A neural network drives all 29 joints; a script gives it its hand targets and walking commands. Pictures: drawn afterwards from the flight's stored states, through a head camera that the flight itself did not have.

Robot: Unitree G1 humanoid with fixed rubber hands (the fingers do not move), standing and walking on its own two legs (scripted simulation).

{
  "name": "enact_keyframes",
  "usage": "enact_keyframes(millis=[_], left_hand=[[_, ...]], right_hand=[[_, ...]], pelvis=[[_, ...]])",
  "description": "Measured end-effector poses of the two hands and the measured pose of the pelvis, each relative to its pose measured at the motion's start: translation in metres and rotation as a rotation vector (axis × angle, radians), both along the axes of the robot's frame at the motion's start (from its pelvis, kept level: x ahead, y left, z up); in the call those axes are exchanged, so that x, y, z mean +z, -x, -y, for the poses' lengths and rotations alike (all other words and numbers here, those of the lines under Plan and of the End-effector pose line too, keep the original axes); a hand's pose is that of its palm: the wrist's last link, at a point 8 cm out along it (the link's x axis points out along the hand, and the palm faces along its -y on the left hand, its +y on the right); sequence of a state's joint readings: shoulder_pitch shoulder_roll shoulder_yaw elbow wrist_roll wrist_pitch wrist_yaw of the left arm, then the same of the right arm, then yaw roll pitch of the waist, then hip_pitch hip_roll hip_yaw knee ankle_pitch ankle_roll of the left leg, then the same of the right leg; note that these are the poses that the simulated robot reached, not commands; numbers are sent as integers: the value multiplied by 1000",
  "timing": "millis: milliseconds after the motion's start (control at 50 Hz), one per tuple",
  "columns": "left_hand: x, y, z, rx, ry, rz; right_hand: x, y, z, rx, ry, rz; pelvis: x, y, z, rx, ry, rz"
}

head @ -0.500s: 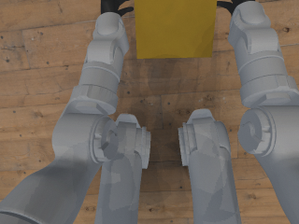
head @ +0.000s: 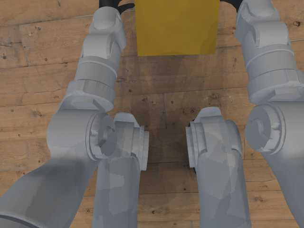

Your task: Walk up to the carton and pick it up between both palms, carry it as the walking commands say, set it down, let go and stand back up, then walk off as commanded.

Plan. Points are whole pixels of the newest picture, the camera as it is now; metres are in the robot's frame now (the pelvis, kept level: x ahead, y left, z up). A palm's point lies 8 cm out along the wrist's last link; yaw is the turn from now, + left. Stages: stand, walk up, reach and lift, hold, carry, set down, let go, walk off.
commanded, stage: set down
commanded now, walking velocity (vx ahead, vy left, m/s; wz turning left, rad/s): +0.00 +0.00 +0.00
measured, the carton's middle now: (174, 2) +0.56 -0.05 -0.27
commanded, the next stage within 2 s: none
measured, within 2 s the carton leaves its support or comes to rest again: rests again in 0.58 s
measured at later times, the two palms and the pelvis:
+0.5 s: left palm (110, 6) +0.54 +0.08 -0.18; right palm out of the picture +0.53 -0.18 -0.18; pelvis +0.00 +0.00 -0.01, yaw +0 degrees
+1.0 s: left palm (111, 4) +0.54 +0.08 -0.19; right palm out of the picture +0.53 -0.18 -0.19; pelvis +0.01 +0.00 -0.01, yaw +0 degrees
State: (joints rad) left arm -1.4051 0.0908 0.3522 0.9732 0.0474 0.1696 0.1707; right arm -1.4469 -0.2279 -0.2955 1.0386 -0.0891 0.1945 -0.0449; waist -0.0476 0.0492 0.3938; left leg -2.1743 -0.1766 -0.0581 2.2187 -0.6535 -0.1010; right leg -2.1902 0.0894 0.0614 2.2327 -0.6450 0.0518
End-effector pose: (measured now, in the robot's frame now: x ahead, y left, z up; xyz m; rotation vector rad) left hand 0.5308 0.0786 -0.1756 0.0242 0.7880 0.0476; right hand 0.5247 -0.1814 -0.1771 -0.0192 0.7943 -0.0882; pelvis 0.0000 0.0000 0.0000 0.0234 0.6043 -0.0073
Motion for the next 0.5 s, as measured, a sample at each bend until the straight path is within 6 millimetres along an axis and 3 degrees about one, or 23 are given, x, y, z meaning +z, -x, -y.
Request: enact_keyframes(millis=[500], left_hand=[[-5, -6, -2, -29, 15, 3]], right_hand=[[-6, -5, 2, 18, -14, 9]], pelvis=[[-6, -2, 0, 0, 0, 7]])
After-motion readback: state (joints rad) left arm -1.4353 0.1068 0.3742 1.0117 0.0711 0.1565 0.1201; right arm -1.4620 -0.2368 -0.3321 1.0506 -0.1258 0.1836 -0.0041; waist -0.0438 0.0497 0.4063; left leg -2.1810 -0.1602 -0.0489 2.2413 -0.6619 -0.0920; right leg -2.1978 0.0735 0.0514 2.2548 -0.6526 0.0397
